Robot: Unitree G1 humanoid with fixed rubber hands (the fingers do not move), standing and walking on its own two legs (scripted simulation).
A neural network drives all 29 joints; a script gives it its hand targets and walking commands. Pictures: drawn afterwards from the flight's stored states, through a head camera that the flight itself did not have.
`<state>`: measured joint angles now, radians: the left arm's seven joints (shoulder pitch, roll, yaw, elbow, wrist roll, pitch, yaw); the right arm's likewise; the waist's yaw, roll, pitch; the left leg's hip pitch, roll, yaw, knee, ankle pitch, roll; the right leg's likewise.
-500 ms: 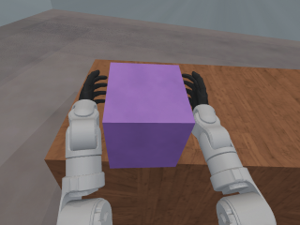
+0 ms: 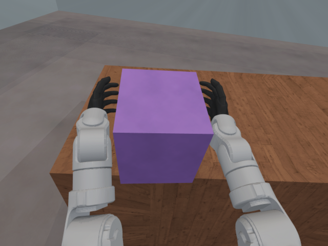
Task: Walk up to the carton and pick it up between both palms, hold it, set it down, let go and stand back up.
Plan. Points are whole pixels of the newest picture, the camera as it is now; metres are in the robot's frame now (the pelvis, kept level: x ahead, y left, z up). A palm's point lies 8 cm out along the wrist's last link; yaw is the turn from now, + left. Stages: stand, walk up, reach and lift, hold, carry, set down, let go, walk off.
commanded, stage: hold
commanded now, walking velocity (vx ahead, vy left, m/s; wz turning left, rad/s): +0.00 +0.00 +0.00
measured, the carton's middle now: (158, 127) +0.36 +0.01 +0.13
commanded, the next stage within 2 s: none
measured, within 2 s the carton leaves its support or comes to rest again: neither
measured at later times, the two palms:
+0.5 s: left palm (98, 115) +0.35 +0.14 +0.19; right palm (217, 115) +0.36 -0.13 +0.18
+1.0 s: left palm (96, 108) +0.36 +0.15 +0.19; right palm (214, 108) +0.37 -0.13 +0.19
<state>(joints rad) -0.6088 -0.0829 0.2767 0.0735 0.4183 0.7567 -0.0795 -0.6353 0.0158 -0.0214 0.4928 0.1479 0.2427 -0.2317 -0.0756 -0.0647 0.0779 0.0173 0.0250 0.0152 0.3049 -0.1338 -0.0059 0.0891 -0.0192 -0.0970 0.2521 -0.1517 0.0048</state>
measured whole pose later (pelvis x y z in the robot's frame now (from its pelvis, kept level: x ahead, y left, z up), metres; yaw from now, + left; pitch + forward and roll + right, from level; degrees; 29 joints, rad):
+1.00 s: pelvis +0.01 +0.00 +0.00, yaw +0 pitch -11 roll -1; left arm -0.62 -0.08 0.30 0.08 0.42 0.76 -0.08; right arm -0.67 0.02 -0.02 0.53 0.14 0.23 -0.22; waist -0.08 -0.07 0.08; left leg 0.03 0.02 0.01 0.30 -0.14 -0.01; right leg 0.11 -0.02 -0.10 0.24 -0.16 0.01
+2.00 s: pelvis +0.01 +0.00 +0.00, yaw +1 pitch -12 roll -1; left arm -0.49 -0.09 0.25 -0.05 0.41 0.77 -0.07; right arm -0.57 0.00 0.05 0.42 0.21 0.22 -0.25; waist -0.10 -0.07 0.10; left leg 0.04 0.02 0.00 0.32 -0.16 -0.01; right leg 0.14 -0.02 -0.10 0.24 -0.17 0.01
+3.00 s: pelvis +0.03 -0.01 +0.00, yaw +1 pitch -8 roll +0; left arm -0.53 -0.11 0.26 0.19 0.42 0.46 -0.05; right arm -0.57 0.02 -0.04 0.61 0.07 -0.12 -0.20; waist -0.06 -0.07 0.09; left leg 0.01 0.03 0.02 0.29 -0.17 -0.02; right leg 0.09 -0.01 -0.11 0.23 -0.19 0.00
